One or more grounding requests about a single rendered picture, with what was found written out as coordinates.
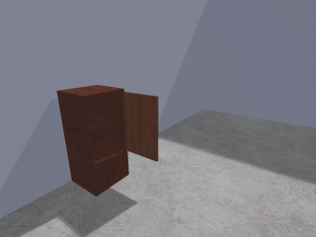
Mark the cupboard door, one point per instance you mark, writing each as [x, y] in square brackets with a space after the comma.
[141, 124]

